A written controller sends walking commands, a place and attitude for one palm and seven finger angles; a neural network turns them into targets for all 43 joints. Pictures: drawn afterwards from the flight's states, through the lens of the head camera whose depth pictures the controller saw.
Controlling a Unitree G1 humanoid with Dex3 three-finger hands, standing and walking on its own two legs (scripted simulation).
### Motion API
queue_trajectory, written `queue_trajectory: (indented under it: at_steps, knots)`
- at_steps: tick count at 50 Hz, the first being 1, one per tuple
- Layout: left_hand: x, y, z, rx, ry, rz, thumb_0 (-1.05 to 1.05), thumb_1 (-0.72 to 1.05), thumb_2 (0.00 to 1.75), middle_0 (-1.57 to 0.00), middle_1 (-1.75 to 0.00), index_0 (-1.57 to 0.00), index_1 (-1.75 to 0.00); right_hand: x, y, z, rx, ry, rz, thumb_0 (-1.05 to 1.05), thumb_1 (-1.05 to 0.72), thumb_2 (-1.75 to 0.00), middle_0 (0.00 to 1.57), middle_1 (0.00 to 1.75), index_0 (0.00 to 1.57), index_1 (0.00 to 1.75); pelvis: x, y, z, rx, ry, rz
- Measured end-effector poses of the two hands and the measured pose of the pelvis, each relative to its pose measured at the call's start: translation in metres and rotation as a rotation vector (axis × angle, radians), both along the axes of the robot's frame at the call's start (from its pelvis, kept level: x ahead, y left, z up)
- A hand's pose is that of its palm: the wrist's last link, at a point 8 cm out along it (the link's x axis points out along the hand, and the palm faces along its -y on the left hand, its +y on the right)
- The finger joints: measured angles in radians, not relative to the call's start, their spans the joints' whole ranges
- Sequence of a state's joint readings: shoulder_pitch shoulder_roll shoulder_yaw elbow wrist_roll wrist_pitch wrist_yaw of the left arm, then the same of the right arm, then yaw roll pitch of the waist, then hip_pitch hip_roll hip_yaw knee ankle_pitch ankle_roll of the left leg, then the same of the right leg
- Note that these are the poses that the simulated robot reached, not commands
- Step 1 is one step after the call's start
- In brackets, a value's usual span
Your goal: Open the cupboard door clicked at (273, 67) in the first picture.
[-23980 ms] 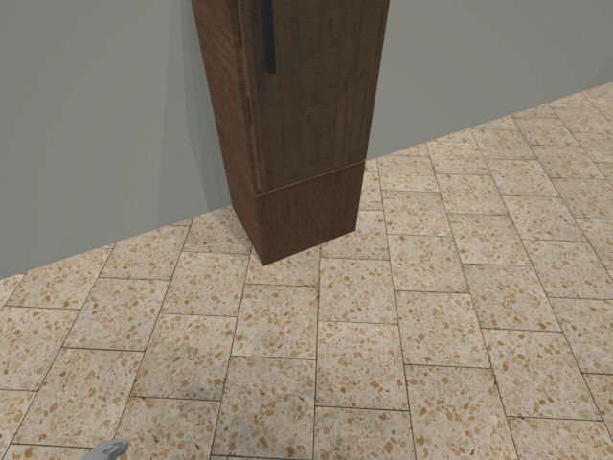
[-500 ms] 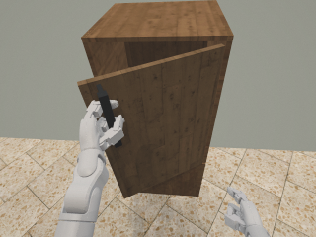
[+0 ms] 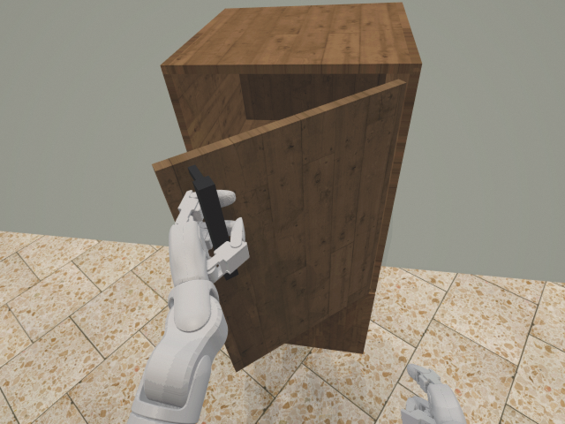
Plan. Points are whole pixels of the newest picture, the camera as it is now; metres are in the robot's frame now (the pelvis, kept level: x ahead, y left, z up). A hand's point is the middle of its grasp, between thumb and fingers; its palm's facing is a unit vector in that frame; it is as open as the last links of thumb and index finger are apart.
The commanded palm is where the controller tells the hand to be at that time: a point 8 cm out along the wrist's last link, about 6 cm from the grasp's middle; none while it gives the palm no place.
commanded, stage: open thumb and fingers to let go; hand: left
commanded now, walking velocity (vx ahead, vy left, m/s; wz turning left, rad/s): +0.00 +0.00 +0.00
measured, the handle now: (213, 225) +0.33 +0.13 +0.15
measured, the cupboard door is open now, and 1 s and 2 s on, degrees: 40 39 38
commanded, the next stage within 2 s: slide the hand sideways off the handle in 0.64 s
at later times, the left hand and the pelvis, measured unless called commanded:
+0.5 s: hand (232, 238) +0.30 +0.09 +0.16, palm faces +0.27 -0.96 +0.02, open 14.2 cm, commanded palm +0.25 +0.14 +0.15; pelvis -0.01 +0.03 +0.00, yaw +0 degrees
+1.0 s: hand (215, 259) +0.27 +0.11 +0.15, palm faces -0.18 -0.98 -0.06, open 15.9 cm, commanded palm +0.24 +0.14 +0.15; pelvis -0.02 +0.06 +0.00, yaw +0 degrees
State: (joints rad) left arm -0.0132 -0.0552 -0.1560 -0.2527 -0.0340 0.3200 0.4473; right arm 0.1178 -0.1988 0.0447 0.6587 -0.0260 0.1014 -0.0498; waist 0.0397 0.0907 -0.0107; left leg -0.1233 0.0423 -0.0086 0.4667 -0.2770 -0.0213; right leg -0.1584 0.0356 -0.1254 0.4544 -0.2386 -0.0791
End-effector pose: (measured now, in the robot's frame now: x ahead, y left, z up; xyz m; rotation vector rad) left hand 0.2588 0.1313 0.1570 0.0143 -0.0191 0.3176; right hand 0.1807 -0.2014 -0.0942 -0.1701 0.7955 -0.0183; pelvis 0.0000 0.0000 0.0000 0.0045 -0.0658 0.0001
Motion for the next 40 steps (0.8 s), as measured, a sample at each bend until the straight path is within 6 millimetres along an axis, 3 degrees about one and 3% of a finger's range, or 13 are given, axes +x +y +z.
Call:
queue_trajectory:
  at_steps: [9,15,20,26,40]
  knots:
    - [0.002,0.004,0.0,-0.02,-0.006,-0.021,0.01,0.2,0.6,-0.37,-1.28,-0.35,-1.27,-0.01,0.003,0.004,-0.009,-0.02,-0.02,0.01,-0.91,-0.9,0.2,0.3,0.2,0.3,-0.007,0.006,0.001,-0.004,-0.013,-0.003]
    - [0.001,0.005,0.0,-0.03,-0.01,-0.025,0.0,-0.17,0.44,-0.35,-1.24,-0.32,-1.23,-0.005,0.015,0.012,-0.005,-0.056,-0.011,0.01,-0.91,-0.9,0.2,0.3,0.2,0.3,-0.01,0.015,0.001,-0.007,-0.018,-0.005]
    - [0.004,0.007,0.0,-0.03,-0.009,-0.037,-0.01,-0.36,0.36,-0.33,-1.15,-0.3,-1.14,-0.002,0.029,0.018,-0.001,-0.069,-0.001,0.01,-0.91,-0.9,0.2,0.3,0.2,0.3,-0.012,0.024,0.001,-0.01,-0.02,-0.006]
    - [0.008,0.009,0.001,-0.027,-0.005,-0.046,-0.01,-0.46,0.32,-0.3,-0.95,-0.29,-0.95,0.0,0.046,0.019,0.011,-0.064,0.012,0.01,-0.91,-0.9,0.2,0.3,0.2,0.3,-0.012,0.035,0.001,-0.011,-0.017,-0.009]
    - [0.005,0.017,-0.001,0.005,-0.021,-0.125,-0.02,-0.5,0.3,-0.43,-0.68,-0.41,-0.65,-0.004,0.069,0.012,0.019,-0.004,0.048,0.01,-0.91,-0.9,0.2,0.3,0.2,0.3,-0.011,0.052,-0.001,-0.01,-0.014,-0.005]
